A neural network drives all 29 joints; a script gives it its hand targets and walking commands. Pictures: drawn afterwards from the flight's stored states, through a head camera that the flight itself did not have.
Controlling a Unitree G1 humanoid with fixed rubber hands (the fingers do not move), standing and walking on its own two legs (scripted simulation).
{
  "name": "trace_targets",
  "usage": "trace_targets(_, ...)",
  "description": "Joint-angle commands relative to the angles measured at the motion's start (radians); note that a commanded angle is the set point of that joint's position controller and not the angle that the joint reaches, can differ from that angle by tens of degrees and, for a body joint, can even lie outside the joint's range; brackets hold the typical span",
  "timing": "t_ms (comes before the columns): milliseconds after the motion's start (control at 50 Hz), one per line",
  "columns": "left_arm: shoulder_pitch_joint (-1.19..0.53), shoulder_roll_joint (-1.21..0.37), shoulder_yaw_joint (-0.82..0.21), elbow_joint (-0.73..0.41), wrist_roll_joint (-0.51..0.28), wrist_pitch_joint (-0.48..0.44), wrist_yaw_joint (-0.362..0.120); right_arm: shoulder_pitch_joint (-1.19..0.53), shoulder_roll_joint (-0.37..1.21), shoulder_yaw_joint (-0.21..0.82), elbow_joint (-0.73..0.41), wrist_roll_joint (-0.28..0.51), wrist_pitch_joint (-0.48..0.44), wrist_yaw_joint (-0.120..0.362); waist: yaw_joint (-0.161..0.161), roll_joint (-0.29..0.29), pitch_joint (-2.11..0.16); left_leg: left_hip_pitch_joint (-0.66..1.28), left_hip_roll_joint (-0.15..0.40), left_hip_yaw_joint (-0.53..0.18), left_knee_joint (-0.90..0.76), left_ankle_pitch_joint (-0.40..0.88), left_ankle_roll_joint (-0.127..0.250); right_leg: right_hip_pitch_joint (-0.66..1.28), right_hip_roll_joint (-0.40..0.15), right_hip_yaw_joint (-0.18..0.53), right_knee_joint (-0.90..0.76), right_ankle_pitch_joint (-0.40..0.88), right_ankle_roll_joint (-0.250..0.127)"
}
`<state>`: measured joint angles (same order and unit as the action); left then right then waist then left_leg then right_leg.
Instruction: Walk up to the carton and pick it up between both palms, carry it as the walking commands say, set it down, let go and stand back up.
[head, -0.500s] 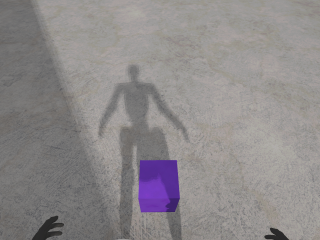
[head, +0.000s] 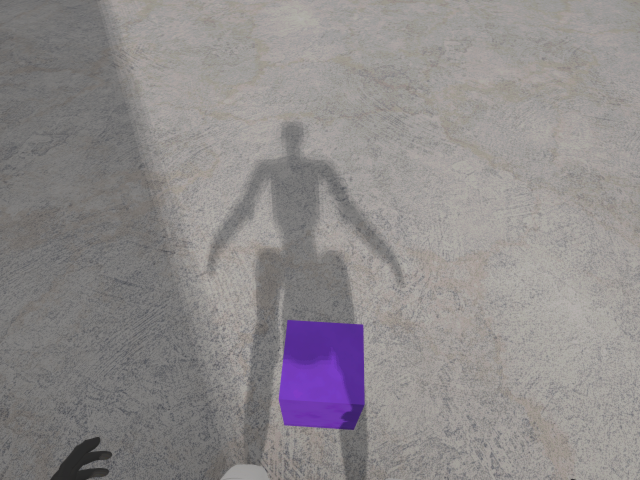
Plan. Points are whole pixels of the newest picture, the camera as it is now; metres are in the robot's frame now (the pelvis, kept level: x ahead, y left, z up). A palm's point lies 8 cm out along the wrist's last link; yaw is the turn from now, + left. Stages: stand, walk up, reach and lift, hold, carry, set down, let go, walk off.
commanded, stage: walk up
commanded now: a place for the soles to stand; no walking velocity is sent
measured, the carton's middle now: (322, 377) +0.42 -0.01 -0.61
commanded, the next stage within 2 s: reach and lift in 0.38 s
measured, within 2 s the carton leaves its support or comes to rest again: neither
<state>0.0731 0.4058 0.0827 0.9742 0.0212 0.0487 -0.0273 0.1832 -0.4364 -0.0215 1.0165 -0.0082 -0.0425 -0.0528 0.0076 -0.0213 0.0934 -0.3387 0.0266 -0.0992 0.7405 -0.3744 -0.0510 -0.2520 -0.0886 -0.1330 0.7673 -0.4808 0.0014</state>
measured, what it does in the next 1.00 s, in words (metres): shifts its weight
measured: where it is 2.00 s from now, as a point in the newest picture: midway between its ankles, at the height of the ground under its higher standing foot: outside the picture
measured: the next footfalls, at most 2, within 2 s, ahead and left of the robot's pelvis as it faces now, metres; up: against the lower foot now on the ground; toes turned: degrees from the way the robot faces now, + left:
none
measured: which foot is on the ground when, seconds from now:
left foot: down 0.00-1.00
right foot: down 0.00-1.00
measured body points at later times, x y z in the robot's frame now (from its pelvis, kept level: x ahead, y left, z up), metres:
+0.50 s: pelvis -0.01 -0.02 -0.01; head +0.06 -0.01 +0.43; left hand +0.16 +0.30 -0.11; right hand +0.12 -0.34 -0.11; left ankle +0.01 +0.17 -0.71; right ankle -0.03 -0.13 -0.71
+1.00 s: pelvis -0.08 +0.01 -0.05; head +0.13 +0.03 +0.35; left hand +0.25 +0.27 -0.16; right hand +0.23 -0.26 -0.15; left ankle +0.01 +0.17 -0.71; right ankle -0.03 -0.13 -0.71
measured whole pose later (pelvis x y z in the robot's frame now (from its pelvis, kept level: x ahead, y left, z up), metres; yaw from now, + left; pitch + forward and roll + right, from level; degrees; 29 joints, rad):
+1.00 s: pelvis -0.08 +0.01 -0.05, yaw +0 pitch +16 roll -1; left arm -0.37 0.33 0.13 0.50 0.00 0.27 -0.02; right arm -0.34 -0.30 -0.17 0.53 0.01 0.27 0.00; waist -0.01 -0.01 0.23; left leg -0.97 0.05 -0.09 1.00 -0.32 -0.07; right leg -0.89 0.01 0.02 1.03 -0.41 0.03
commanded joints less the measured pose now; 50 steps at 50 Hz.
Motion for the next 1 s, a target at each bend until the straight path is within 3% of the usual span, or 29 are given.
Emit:
trace_targets(0,-0.036,0.227,0.052,-0.086,0.001,-0.009,0.008,0.052,-0.254,-0.057,-0.054,0.0,-0.011,-0.018,-0.001,0.012,-0.129,0.021,0.038,-0.026,-0.034,0.48,0.147,0.022,-0.067,0.106,-0.115,0.284,-0.085)
trace_targets(60,-0.034,0.225,0.053,-0.094,0.0,-0.007,0.009,0.049,-0.266,-0.059,-0.063,0.0,-0.014,-0.021,0.005,0.025,-0.129,0.002,0.052,-0.069,-0.044,0.465,0.159,0.026,-0.057,0.117,-0.099,0.26,-0.082)
trace_targets(100,-0.023,0.228,0.055,-0.095,0.0,-0.008,0.009,0.038,-0.264,-0.06,-0.07,0.0,-0.016,-0.023,0.012,0.014,-0.135,-0.025,0.043,-0.058,-0.02,0.475,0.154,0.054,-0.066,0.131,-0.107,0.284,-0.089)
trace_targets(140,-0.002,0.25,0.063,-0.093,0.001,-0.01,0.01,0.025,-0.243,-0.057,-0.082,0.004,-0.014,-0.023,0.028,-0.043,-0.124,-0.072,-0.011,0.046,0.074,0.446,0.117,0.093,-0.115,0.15,-0.165,0.306,-0.131)
trace_targets(180,0.003,0.256,0.058,-0.102,0.001,-0.012,0.008,0.029,-0.22,-0.052,-0.089,0.005,-0.013,-0.023,0.032,-0.076,-0.102,-0.084,-0.027,0.125,0.111,0.343,0.093,0.079,-0.175,0.151,-0.203,0.339,-0.17)
trace_targets(220,-0.032,0.249,0.052,-0.118,0.003,-0.009,0.006,0.054,-0.216,-0.054,-0.083,0.0,-0.017,-0.02,0.009,-0.079,-0.065,-0.042,-0.031,0.131,0.068,0.282,0.098,0.001,-0.165,0.123,-0.187,0.304,-0.158)
trace_targets(240,-0.042,0.245,0.05,-0.124,0.002,-0.008,0.004,0.075,-0.223,-0.057,-0.076,-0.001,-0.022,-0.018,-0.003,-0.064,-0.065,0.0,-0.028,0.111,0.038,0.323,0.105,-0.037,-0.137,0.103,-0.158,0.26,-0.137)
trace_targets(260,-0.059,0.235,0.048,-0.135,0.002,-0.006,0.003,0.103,-0.233,-0.062,-0.067,-0.006,-0.026,-0.017,-0.018,-0.024,-0.067,0.054,-0.011,0.068,-0.004,0.385,0.119,-0.083,-0.096,0.08,-0.107,0.205,-0.107)
trace_targets(280,-0.069,0.215,0.043,-0.144,-0.003,-0.004,0.002,0.131,-0.26,-0.069,-0.057,-0.008,-0.032,-0.02,-0.03,0.041,-0.081,0.116,0.052,-0.053,-0.065,0.435,0.158,-0.135,-0.05,0.062,-0.011,0.18,-0.072)
trace_targets(300,-0.075,0.187,0.037,-0.153,-0.01,-0.003,0.003,0.164,-0.305,-0.079,-0.056,-0.013,-0.038,-0.026,-0.052,0.15,-0.115,0.155,0.157,-0.263,-0.161,0.459,0.25,-0.17,0.018,0.052,0.16,0.165,-0.029)
trace_targets(320,-0.101,0.169,0.033,-0.165,-0.009,-0.004,0.008,0.18,-0.329,-0.082,-0.061,-0.015,-0.045,-0.03,-0.065,0.205,-0.117,0.188,0.243,-0.468,-0.237,0.544,0.331,-0.245,0.055,0.12,0.234,-0.087,-0.009)
trace_targets(340,-0.106,0.176,0.035,-0.164,-0.01,-0.005,0.011,0.161,-0.344,-0.085,-0.071,-0.016,-0.05,-0.034,-0.06,0.202,-0.109,0.188,0.286,-0.516,-0.235,0.632,0.374,-0.257,0.036,0.176,0.256,-0.199,-0.003)
trace_targets(360,-0.082,0.171,0.034,-0.155,-0.015,-0.011,0.012,0.138,-0.336,-0.083,-0.084,-0.018,-0.049,-0.038,-0.048,0.183,-0.116,0.168,0.283,-0.485,-0.213,0.659,0.379,-0.237,0.029,0.196,0.221,-0.18,-0.008)
trace_targets(380,-0.269,0.072,0.035,-0.505,-0.007,-0.043,0.034,-0.213,-0.018,-0.145,-0.435,0.024,0.006,0.022,0.009,-0.001,-0.131,-0.172,-0.054,-0.019,-0.056,0.339,0.099,-0.28,0.114,0.164,-0.136,0.244,-0.006)
trace_targets(400,-0.251,0.181,0.095,-0.502,0.042,0.01,0.023,-0.331,-0.053,-0.178,-0.603,-0.018,0.037,0.01,-0.011,-0.078,-0.177,-0.135,-0.115,0.126,-0.045,0.284,-0.006,-0.268,0.138,0.066,-0.21,0.344,0.042)
trace_targets(420,-0.213,0.201,0.101,-0.467,0.06,0.048,0.017,-0.303,-0.029,-0.154,-0.571,-0.019,0.071,0.012,0.023,-0.089,-0.19,-0.077,-0.126,0.156,-0.032,0.319,0.005,-0.269,0.129,0.06,-0.23,0.422,0.052)
trace_targets(440,-0.131,0.18,0.094,-0.428,0.067,0.083,0.009,-0.253,-0.05,-0.169,-0.517,-0.022,0.125,0.017,-0.002,-0.01,-0.199,-0.038,-0.111,0.16,-0.041,0.285,0.035,-0.247,0.112,0.059,-0.208,0.432,0.052)
trace_targets(460,-0.081,0.184,0.119,-0.385,0.082,0.105,0.009,-0.202,-0.093,-0.191,-0.512,-0.023,0.134,0.032,-0.011,0.038,-0.183,-0.068,-0.106,0.178,-0.032,0.23,0.002,-0.204,0.116,0.06,-0.215,0.417,0.032)
trace_targets(480,-0.073,0.197,0.137,-0.367,0.072,0.119,0.005,-0.201,-0.108,-0.2,-0.543,-0.017,0.156,0.038,0.005,-0.004,-0.178,-0.116,-0.11,0.194,-0.026,0.179,0.003,-0.185,0.113,0.084,-0.209,0.397,0.036)
trace_targets(520,-0.022,0.2,0.169,-0.364,0.113,0.141,-0.012,-0.104,-0.055,-0.189,-0.516,-0.029,0.199,0.026,-0.016,-0.058,-0.251,-0.146,-0.109,0.209,0.003,0.25,0.009,-0.106,0.117,0.126,-0.161,0.615,0.05)
trace_targets(540,-0.013,0.213,0.197,-0.364,0.118,0.138,-0.01,-0.056,-0.027,-0.182,-0.498,-0.034,0.209,0.021,0.005,-0.075,-0.307,-0.175,-0.115,0.199,0.01,0.246,0.02,-0.062,0.117,0.141,-0.123,0.702,0.065)
trace_targets(580,-0.017,0.201,0.215,-0.357,0.122,0.128,-0.011,-0.005,0.01,-0.154,-0.435,-0.034,0.226,0.019,0.016,-0.051,-0.352,-0.186,-0.119,0.189,0.003,0.253,0.022,-0.036,0.117,0.159,-0.091,0.754,0.066)
trace_targets(660,-0.121,0.135,0.155,-0.442,0.089,0.091,-0.03,-0.112,0.053,-0.136,-0.461,-0.02,0.209,0.021,-0.026,0.005,-0.367,-0.172,-0.117,0.174,0.028,0.267,0.021,-0.161,0.12,0.164,-0.071,0.586,0.053)
trace_targets(700,-0.221,0.134,0.13,-0.472,0.061,0.081,-0.039,-0.234,0.06,-0.146,-0.525,-0.016,0.198,0.013,-0.036,-0.032,-0.359,-0.203,-0.104,0.175,0.064,0.235,0.021,-0.227,0.115,0.173,-0.062,0.514,0.063)
trace_targets(800,-0.437,0.135,0.101,-0.569,-0.003,0.096,-0.043,-0.499,0.005,-0.178,-0.646,-0.002,0.21,0.009,-0.028,-0.003,-0.416,-0.29,-0.075,0.179,0.122,0.136,0.017,-0.319,0.122,0.149,0.015,0.29,0.054)
trace_targets(880,-0.522,0.125,0.107,-0.624,-0.022,0.157,-0.011,-0.587,-0.071,-0.214,-0.66,0.01,0.256,0.027,-0.019,0.051,-0.595,-0.26,-0.062,0.174,0.144,0.146,-0.003,-0.331,0.143,0.106,0.076,0.254,0.039)
trace_targets(980,-0.583,0.044,0.083,-0.588,-0.037,0.262,0.051,-0.704,-0.135,-0.237,-0.61,0.019,0.325,0.07,-0.022,0.086,-0.782,-0.136,-0.044,0.133,0.152,0.154,-0.029,-0.453,0.162,0.046,0.116,0.22,0.028)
